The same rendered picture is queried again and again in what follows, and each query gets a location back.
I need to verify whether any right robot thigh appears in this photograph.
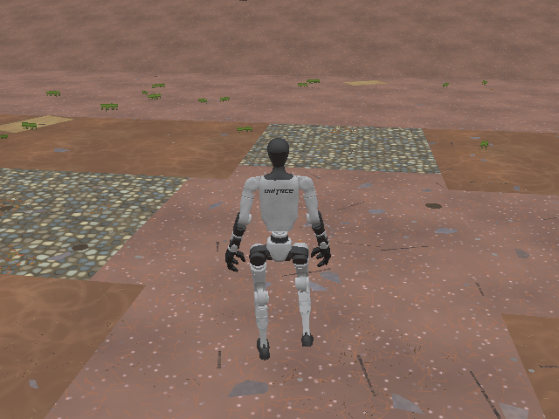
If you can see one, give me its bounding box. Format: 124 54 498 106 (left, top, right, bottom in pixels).
291 243 309 292

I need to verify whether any robot thigh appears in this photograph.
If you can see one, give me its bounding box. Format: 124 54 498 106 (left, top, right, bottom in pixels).
291 243 309 292
249 244 269 306

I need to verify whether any left robot thigh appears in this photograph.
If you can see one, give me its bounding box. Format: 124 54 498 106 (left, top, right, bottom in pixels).
249 244 269 306

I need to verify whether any robot right upper arm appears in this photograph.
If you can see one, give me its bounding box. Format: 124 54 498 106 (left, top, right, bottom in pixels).
297 175 320 224

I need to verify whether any robot left forearm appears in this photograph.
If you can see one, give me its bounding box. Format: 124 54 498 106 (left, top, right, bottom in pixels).
228 212 246 252

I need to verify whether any robot right forearm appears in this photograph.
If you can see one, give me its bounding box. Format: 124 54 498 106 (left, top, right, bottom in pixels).
312 210 329 249

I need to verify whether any robot right hand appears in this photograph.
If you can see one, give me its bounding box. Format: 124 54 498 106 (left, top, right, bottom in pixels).
311 246 331 267

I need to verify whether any robot left hand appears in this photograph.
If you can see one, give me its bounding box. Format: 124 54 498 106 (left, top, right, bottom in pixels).
225 249 245 272

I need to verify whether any robot left upper arm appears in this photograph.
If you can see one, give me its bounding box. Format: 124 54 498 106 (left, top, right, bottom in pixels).
238 176 260 225

